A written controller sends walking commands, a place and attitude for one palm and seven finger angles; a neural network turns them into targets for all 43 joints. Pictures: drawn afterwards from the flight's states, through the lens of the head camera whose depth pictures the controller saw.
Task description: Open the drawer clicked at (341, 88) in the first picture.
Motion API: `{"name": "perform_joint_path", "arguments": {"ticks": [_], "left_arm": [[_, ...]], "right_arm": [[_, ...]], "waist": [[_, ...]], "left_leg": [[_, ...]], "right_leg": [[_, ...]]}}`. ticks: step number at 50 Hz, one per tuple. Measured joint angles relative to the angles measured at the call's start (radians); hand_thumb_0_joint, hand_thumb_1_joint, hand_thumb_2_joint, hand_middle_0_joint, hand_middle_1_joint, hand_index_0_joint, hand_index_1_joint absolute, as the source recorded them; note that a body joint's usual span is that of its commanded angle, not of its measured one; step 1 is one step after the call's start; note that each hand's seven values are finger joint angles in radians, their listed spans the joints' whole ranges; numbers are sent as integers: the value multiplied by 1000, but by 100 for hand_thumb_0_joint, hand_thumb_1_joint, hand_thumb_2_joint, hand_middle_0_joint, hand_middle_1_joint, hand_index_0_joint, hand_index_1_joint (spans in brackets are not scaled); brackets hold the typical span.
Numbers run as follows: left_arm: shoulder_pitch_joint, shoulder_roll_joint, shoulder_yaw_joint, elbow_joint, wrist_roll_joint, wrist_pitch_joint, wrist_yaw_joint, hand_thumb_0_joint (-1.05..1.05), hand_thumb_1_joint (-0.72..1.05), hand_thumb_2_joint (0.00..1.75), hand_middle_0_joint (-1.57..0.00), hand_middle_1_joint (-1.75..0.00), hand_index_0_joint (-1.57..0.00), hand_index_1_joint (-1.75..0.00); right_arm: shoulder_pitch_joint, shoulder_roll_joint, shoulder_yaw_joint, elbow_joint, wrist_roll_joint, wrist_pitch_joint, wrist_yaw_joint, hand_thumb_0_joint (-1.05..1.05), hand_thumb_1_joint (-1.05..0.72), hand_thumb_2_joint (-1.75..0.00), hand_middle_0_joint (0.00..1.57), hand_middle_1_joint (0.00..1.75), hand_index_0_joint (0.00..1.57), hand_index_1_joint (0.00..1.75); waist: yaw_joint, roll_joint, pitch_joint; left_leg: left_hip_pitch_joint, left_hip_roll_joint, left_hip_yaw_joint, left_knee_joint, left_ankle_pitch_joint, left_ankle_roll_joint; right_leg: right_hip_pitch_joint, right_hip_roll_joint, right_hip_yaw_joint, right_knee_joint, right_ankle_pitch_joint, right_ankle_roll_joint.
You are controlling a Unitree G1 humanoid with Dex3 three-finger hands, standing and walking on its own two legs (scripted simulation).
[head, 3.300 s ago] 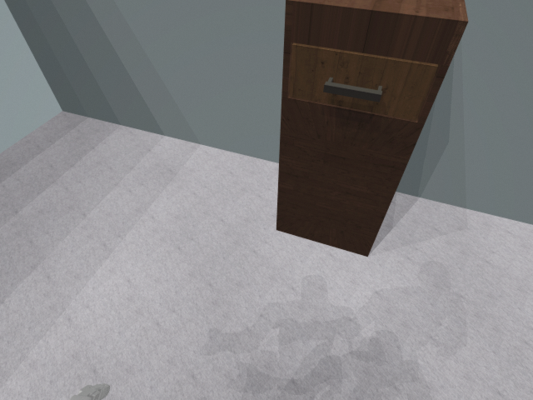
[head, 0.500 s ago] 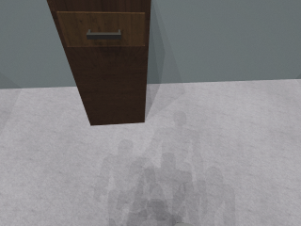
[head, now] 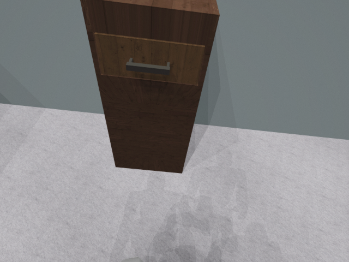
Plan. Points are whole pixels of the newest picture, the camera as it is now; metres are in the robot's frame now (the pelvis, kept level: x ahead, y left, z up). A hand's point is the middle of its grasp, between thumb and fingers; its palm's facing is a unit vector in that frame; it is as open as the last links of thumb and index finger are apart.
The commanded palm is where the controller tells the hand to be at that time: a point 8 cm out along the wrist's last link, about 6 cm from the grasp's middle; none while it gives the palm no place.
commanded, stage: take the last steps up to it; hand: left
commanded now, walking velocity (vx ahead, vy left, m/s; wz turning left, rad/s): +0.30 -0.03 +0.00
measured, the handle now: (149, 65) +0.74 +0.16 +0.04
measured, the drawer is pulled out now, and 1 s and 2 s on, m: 0.00 0.00 0.00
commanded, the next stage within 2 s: come to a stop and stand still in 0.40 s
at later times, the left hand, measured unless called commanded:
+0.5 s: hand (119, 224) +0.24 +0.16 -0.15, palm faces -0.04 -0.98 -0.19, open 7.3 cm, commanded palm none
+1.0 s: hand (109, 216) +0.26 +0.20 -0.16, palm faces +0.08 -0.97 -0.23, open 7.3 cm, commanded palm none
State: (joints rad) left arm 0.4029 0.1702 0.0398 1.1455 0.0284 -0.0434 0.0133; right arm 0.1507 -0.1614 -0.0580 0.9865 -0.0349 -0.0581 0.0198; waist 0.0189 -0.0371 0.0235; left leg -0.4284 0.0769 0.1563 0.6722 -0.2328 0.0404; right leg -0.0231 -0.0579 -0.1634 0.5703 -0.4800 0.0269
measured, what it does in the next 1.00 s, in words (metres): walks ahead: right foot, then left foot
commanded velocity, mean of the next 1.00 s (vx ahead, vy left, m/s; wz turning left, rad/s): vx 0.01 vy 0.00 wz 0.00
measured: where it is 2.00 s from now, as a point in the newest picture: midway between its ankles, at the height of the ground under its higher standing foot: outside the picture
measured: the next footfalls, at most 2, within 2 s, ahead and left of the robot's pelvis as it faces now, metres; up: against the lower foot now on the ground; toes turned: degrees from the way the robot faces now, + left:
right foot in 0.56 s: +0.30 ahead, -0.14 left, +0.00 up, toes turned -9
left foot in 1.00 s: +0.23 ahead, +0.12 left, +0.00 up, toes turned +4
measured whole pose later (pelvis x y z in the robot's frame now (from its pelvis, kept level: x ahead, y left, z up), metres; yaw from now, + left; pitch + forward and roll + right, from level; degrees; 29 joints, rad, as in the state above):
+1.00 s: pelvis +0.19 +0.00 +0.01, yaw +1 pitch -1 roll -1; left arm 0.16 0.19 0.06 0.99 0.04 0.03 0.04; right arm 0.11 -0.21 -0.07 0.96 -0.01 0.02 -0.02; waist 0.02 0.00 0.07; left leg -0.28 0.04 0.03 0.64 -0.32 -0.04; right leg -0.36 -0.09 -0.15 0.58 -0.19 0.01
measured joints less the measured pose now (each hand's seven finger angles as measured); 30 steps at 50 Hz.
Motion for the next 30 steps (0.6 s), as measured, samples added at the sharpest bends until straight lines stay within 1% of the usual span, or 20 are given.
{"name": "perform_joint_path", "arguments": {"ticks": [1,2,3,4,5,7,10,14,18,22,25,26,27,28,29,30], "left_arm": [[1,-2,0,6,-4,11,-3,0,92,89,-20,-30,-20,-30],[-1,-5,-2,8,-6,21,-6,0,92,89,-20,-30,-20,-30],[-6,-7,-2,10,-7,27,-9,0,92,89,-20,-30,-20,-30],[-14,-7,0,9,-6,30,-12,1,91,89,-20,-30,-20,-30],[-24,-7,3,5,-4,31,-15,1,91,89,-20,-30,-20,-30],[-46,-5,8,-12,1,29,-20,1,91,89,-20,-30,-20,-30],[-78,-6,14,-42,8,32,-20,1,91,89,-20,-30,-20,-30],[-119,-6,21,-67,9,40,-21,1,91,89,-20,-30,-20,-30],[-155,8,26,-66,8,54,-18,1,93,89,-20,-30,-20,-30],[-194,5,21,-70,4,56,-18,1,93,89,-20,-30,-20,-30],[-223,-6,15,-78,3,47,-18,1,92,89,-20,-30,-20,-30],[-230,-10,13,-82,3,40,-18,1,92,89,-20,-30,-20,-30],[-234,-12,9,-88,3,28,-18,1,92,89,-20,-30,-20,-30],[-241,-17,7,-90,5,13,-13,1,92,89,-20,-30,-20,-30],[-250,-28,4,-91,2,0,-7,1,92,89,-20,-30,-20,-30],[-257,-38,-5,-92,-1,-8,-2,1,92,89,-20,-30,-20,-30]], "right_arm": [[-4,1,5,-5,-2,-10,-3,0,-92,-90,20,29,19,30],[-2,2,10,-6,-1,-16,-9,0,-92,-90,20,29,19,30],[4,4,13,-3,1,-18,-16,0,-92,-90,20,29,20,30],[14,8,16,3,3,-18,-22,0,-92,-90,20,29,20,30],[28,13,18,11,5,-17,-27,0,-92,-90,20,30,20,30],[59,19,10,32,13,-20,-44,0,-93,-90,20,30,20,30],[111,12,9,65,16,-19,-49,-1,-95,-90,21,30,20,30],[180,25,15,109,18,-12,-47,0,-94,-90,21,30,20,30],[238,52,21,138,16,-8,-47,0,-93,-90,20,30,20,30],[277,71,23,161,7,-2,-46,0,-92,-90,20,30,20,30],[295,76,24,175,3,6,-46,0,-91,-90,21,30,20,30],[303,77,24,180,3,8,-46,0,-91,-90,21,30,20,30],[313,79,25,186,6,10,-46,0,-91,-90,21,30,20,30],[317,80,25,193,11,13,-45,0,-91,-90,21,30,20,30],[308,75,27,199,18,22,-45,1,-91,-90,21,30,20,30],[297,70,28,199,24,30,-48,1,-91,-90,21,30,20,30]], "waist": [[2,-6,9],[3,-5,16],[2,-3,20],[0,-1,22],[0,-2,24],[-1,-5,24],[-3,-4,16],[-10,-7,6],[-30,-5,5],[-56,13,19],[-75,34,31],[-79,41,33],[-79,45,32],[-76,52,33],[-76,70,41],[-79,85,47]], "left_leg": [[5,-4,8,23,-22,21],[19,-5,13,29,-40,35],[42,-7,17,14,-48,43],[70,-12,20,-15,-43,43],[100,-18,24,-51,-36,43],[159,-34,29,-131,-16,43],[229,-51,31,-227,5,44],[303,-71,33,-308,7,40],[362,-79,33,-345,-15,25],[400,-72,33,-335,-61,4],[414,-56,35,-290,-118,-21],[414,-48,34,-261,-145,-31],[408,-41,31,-218,-179,-42],[384,-27,24,-145,-214,-48],[347,-13,-4,-44,-249,-51],[307,-11,-42,54,-285,-52]], "right_leg": [[-57,-5,29,149,-26,-12],[-122,4,62,310,-39,-23],[-185,10,83,449,-23,-32],[-243,9,94,550,13,-37],[-295,3,99,611,55,-38],[-381,-15,108,646,132,-31],[-471,-40,117,605,215,-15],[-532,-63,124,512,294,6],[-531,-72,110,381,321,15],[-479,-59,82,211,280,4],[-420,-33,57,99,253,-15],[-390,-21,47,53,264,-22],[-353,-11,38,0,302,-28],[-338,-3,33,-8,346,-41],[-339,8,21,22,317,-56],[-329,14,7,40,276,-67]]}}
